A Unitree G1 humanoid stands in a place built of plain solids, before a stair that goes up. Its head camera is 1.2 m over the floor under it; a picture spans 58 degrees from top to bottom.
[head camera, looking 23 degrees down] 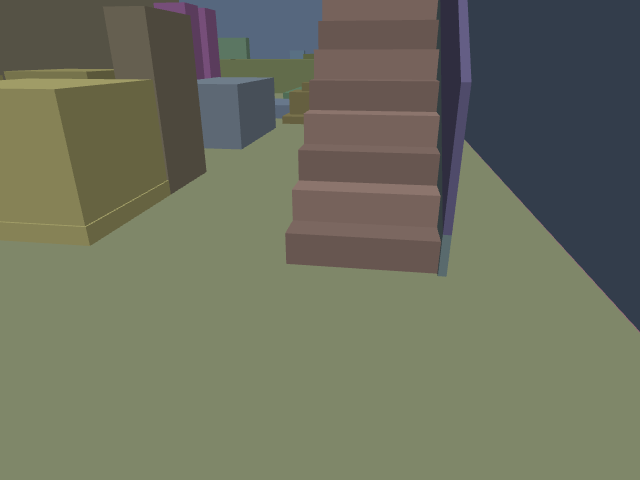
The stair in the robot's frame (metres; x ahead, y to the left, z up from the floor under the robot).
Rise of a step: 0.21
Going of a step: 0.23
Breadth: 0.93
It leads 8 degrees to the right of straight ahead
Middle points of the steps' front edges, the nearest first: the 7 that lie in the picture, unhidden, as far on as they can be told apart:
2.38 -0.25 0.21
2.60 -0.28 0.42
2.83 -0.31 0.62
3.05 -0.34 0.83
3.28 -0.38 1.04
3.50 -0.41 1.25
3.73 -0.44 1.46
